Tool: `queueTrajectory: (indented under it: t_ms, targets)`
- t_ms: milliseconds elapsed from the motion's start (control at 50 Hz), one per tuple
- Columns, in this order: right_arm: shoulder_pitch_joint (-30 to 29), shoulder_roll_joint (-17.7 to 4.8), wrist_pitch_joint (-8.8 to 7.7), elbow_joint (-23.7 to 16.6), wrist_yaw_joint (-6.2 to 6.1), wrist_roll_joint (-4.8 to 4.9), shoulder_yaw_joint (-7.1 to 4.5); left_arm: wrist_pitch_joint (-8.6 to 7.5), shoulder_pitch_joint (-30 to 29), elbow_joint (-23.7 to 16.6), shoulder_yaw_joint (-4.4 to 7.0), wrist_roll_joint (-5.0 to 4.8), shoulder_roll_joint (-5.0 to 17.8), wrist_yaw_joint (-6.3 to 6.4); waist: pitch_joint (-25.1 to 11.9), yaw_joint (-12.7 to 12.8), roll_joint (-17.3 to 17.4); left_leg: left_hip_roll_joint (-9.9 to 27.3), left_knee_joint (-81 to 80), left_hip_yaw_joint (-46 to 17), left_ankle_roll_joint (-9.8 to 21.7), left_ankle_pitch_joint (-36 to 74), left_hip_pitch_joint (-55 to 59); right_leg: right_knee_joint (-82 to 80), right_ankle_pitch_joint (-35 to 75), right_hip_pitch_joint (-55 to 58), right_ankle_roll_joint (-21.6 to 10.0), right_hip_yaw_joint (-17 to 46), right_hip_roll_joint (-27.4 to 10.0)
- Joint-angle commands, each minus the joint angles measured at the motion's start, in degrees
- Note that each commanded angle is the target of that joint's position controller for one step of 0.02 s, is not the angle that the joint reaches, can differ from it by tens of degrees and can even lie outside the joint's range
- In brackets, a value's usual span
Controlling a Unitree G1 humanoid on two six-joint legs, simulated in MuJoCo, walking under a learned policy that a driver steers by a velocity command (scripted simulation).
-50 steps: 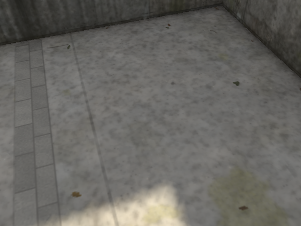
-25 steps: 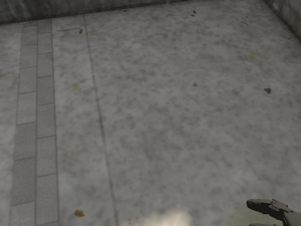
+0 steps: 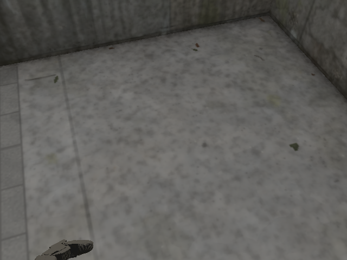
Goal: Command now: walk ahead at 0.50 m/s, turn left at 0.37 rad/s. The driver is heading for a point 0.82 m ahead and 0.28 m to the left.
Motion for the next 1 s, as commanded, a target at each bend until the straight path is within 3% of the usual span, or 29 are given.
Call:
queueTrajectory:
  t_ms: [20, 40, 60, 80, 100, 120, 140, 160, 180, 220, 280, 360, 420, 480, 520, 540, 560, 580, 600, 620, 640, 660, 680, 720, 780, 840, 920, 1000]
  targets:
    - [-1.26, -10.18, 0.32, -3.01, -0.52, -0.03, -2.3, -1.71, 4.95, -2.17, 3.02, -0.15, 9.38, -0.04, -2.12, 7.97, 7.46, 14.38, 8.9, -9.44, 6.73, 36.01, -2.69, -3.3, -4.59, 13.24, -2.36, -1.57, 2.52]
    - [-2.81, -8.39, 0.24, -4.55, -0.32, -0.71, -1.61, -1.93, 15.91, 0.27, 4.3, 0.44, 12.58, 0.43, -10.34, 12.74, 6.73, 11.02, 22.02, -7.38, 4.94, 34.09, -10.14, 0.12, -3.26, 30.11, -5.36, 1.81, -1.6]
    - [0.43, -2.85, -0.58, -6.86, -0.02, -0.99, -0.16, -1.57, 25.16, 1.26, 5.78, 1.6, 18.42, 1.06, -21.07, 13.28, -4.12, 2.67, 44.04, -2.18, 0.76, 14.68, -30.73, 0.46, -6.21, 54.34, -12.04, 20.85, -16.33]
    - [3.79, -1.5, -1.56, -6.96, 0.19, 0.43, 0.46, -0.93, 25.82, 1.69, 4.98, 1.36, 15.81, 0.91, -28.05, 11.89, -15.49, 0.03, 56.76, -5.49, -0.15, -13.63, -42.13, -7.38, -13.83, 60.66, -16.74, 39.94, -23.37]
    - [0.16, -8.13, -1.83, -7.22, 0.04, 1.83, -1.37, -0.7, 21.71, 0.64, 3.54, 1.04, 10.61, 1.12, -19.0, 11.9, -9.36, 3.91, 61.63, -7.87, 0.28, -11.12, -46.73, -9.2, -17.79, 53.16, -13.76, 33.56, -20.93]
    - [-3.84, -9.07, -1.65, -8.29, -0.19, 2.01, -1.84, -0.49, 17.8, -0.06, 2.83, 0.78, 8.19, 1.33, -11.67, 10.82, -5.67, 6.77, 61.32, -5.69, 0.51, -5.82, -47.37, -10.51, -16.33, 44.01, -11.24, 24.23, -18.9]
    - [-5.83, -8.14, -1.24, -8.76, -0.41, 1.44, -2.02, -0.49, 14.19, 0.04, 2.35, 0.86, 6.74, 1.14, -6.62, 9.06, -2.2, 8.81, 58.55, -4.82, 0.26, -1.62, -44.86, -13.25, -13.0, 34.91, -10.12, 18.04, -16.37]
    - [-5.81, -7.28, -0.46, -8.82, -0.51, 0.91, -2.54, -0.68, 11.91, 0.14, 1.99, 1.19, 5.39, 0.99, -3.76, 7.16, -3.03, 10.57, 55.7, -5.08, 0.31, 1.16, -42.12, -15.65, -11.29, 29.0, -9.09, 12.93, -14.05]
    - [-4.55, -5.61, 0.42, -9.01, -0.33, 0.92, -2.48, -0.74, 10.67, 0.49, 2.07, 1.55, 5.42, 0.87, -2.3, 5.64, -4.53, 11.47, 54.56, -4.86, 0.17, 2.72, -39.2, -17.69, -10.57, 24.78, -8.8, 9.43, -13.02]
    - [-4.87, -3.72, 1.74, -10.13, -0.19, 0.92, -2.4, -1.14, 10.48, 1.3, 2.6, 1.58, 6.27, 0.88, -0.51, 4.61, -3.57, 12.08, 53.18, -4.21, -0.24, 4.77, -38.82, -20.24, -6.27, 21.4, -9.74, 4.2, -12.59]
    - [-8.71, -4.26, 2.32, -12.7, -0.09, 0.29, -2.73, -1.21, 11.71, 2.36, 3.35, 1.73, 8.09, 1.58, 0.84, 4.65, -1.55, 12.36, 46.9, -4.91, -0.98, 11.55, -42.81, -21.31, -1.24, 22.61, -10.36, -1.48, -12.66]
    - [-16.41, -3.59, 1.6, -15.54, 1.61, 0.12, -2.19, -0.5, 13.38, 2.74, 3.94, 1.46, 10.24, 2.41, 2.25, 6.94, -0.55, 11.44, 32.8, -1.39, -0.79, 21.52, -41.53, -21.48, 0.19, 25.16, -8.93, -8.32, -11.45]
    - [-22.3, -3.55, 1.6, -18.31, 2.8, 0.1, -1.81, 0.4, 16.25, 3.36, 4.5, 0.65, 11.92, 2.62, 3.96, 9.07, 0.03, 10.79, 26.69, 1.15, 0.01, 20.77, -42.36, -20.45, -0.04, 30.15, -8.42, -10.43, -13.06]
    - [-24.86, -4.68, 1.79, -20.79, 3.64, 0.17, -2.05, 1.69, 17.81, 3.87, 5.11, -0.27, 13.34, 2.57, 4.41, 9.03, -0.72, 9.25, 23.4, 3.5, 1.97, 14.2, -42.14, -16.34, 6.05, 36.11, -7.05, -12.02, -14.83]
    - [-21.67, -6.71, 2.04, -21.18, 3.79, 0.13, -3.11, 2.48, 16.79, 3.38, 5.58, -0.68, 14.94, 2.72, 1.09, 6.21, -2.77, 5.35, 22.7, 7.04, 4.17, 8.25, -34.67, -8.04, 24.7, 37.53, -5.73, -13.99, -14.62]
    - [-15.2, -8.58, 2.09, -19.8, 3.69, 0.36, -4.33, 3.04, 15.89, 3.11, 5.66, -0.86, 15.35, 2.8, -2.53, 2.24, -2.7, 2.34, 20.55, 8.88, 5.77, 8.19, -25.94, 1.44, 32.48, 36.37, -4.7, -15.56, -13.3]
    - [-5.08, -12.34, 2.23, -16.91, 2.96, 0.58, -6.5, 3.28, 16.15, 2.78, 5.15, -0.62, 14.23, 2.9, -7.84, -2.5, -0.9, -0.44, 17.58, 8.49, 7.99, 11.16, -10.52, 15.16, 30.47, 29.75, -2.54, -16.91, -10.67]
    - [1.3, -18.51, 2.72, -15.58, 1.61, 0.8, -8.22, 2.72, 17.8, 1.06, 3.46, 1.9, 9.26, 2.71, -12.19, -2.6, 10.85, 11.6, 16.76, -10.43, 12.04, 13.99, 5.78, 35.05, -2.77, 12.12, 0.46, -16.8, -6.8]
    - [-1.87, -21.61, 1.83, -17.96, 1.94, 0.51, -7.97, 0.39, 20.06, -2.36, 1.86, 1.44, 4.9, 1.94, -20.77, 2.82, 19.18, 22.69, 5.08, -44.47, 23.49, -0.01, 19.65, 51.42, -36.56, -8.05, 2.76, -4.85, 4.89]
    - [-0.85, -16.24, 1.06, -18.29, 2.56, 0.02, -6.36, -1.67, 12.22, -3.37, 2.94, -1.07, 10.49, 1.26, -19.24, -1.54, 9.56, 22.8, 0.08, -43.72, 20.46, -0.66, 18.74, 54.1, -33.53, -14.61, 1.25, 3.0, 2.4]
    - [-2.7, -13.72, 0.35, -17.99, 2.57, -0.23, -5.63, -2.52, 9.54, -4.51, 2.98, -2.12, 10.69, 1.04, -12.28, -0.52, 8.08, 21.16, 0.8, -35.33, 18.15, 3.39, 12.99, 51.47, -28.45, -17.33, -0.32, 2.22, 0.17]
    - [-6.96, -11.81, 0.01, -18.72, 2.53, -0.07, -5.0, -2.66, 10.04, -3.66, 2.87, -0.94, 10.04, 1.57, -8.0, 2.41, 2.48, 18.59, 1.21, -28.28, 16.1, 9.65, 3.77, 46.49, -23.84, -13.77, -0.55, 2.49, -2.55]
    - [-10.69, -9.86, -0.06, -19.59, 2.31, -0.28, -4.36, -2.19, 10.99, -3.07, 3.43, 0.42, 10.71, 1.96, -6.04, 4.76, 2.74, 16.45, 0.81, -23.04, 14.81, 15.15, -3.59, 41.53, -21.24, -9.01, -0.2, 2.77, -4.33]
    - [-12.74, -9.27, -0.18, -20.72, 1.8, -0.83, -4.01, -0.61, 12.58, -3.18, 3.75, 0.94, 10.34, 1.75, -4.78, 6.86, 4.1, 14.2, -1.52, -19.59, 14.63, 20.26, -10.47, 37.15, -18.61, -3.93, 0.88, 2.67, -4.92]
    - [-10.82, -11.69, -0.33, -20.36, 0.51, -0.63, -4.63, 0.55, 9.13, -5.01, 3.38, 2.0, 8.5, 2.14, -2.37, 6.9, 3.28, 12.27, -1.34, -14.02, 14.43, 35.44, -14.55, 28.6, -13.26, -4.07, 3.64, 0.88, -2.78]
    - [-9.12, -12.18, 0.91, -19.93, -0.63, -0.17, -4.97, 0.53, 3.96, -6.91, 2.46, 2.02, 6.23, 1.94, -2.42, 5.27, 5.4, 7.97, 2.4, -8.73, 10.67, 41.77, -17.06, 14.63, -3.55, 0.12, 4.27, -0.54, 1.11]
    - [-6.36, -12.03, 2.55, -19.2, -1.34, 0.18, -5.07, 0.76, -0.54, -9.09, 2.42, 1.05, 6.92, 0.98, -3.85, 3.11, 8.18, 8.39, 6.34, -12.91, 7.79, 34.62, -15.22, 4.51, 2.72, 4.35, 3.56, 0.2, 4.83]
    - [-8.78, -10.23, 3.05, -20.23, -2.13, -0.14, -4.56, -0.15, 4.29, -8.38, 3.52, 1.79, 9.9, 0.42, -5.5, 5.63, 9.57, 9.77, 15.55, -18.44, 6.11, 32.78, -8.89, -2.15, 0.65, 8.51, 0.56, 1.68, 4.09]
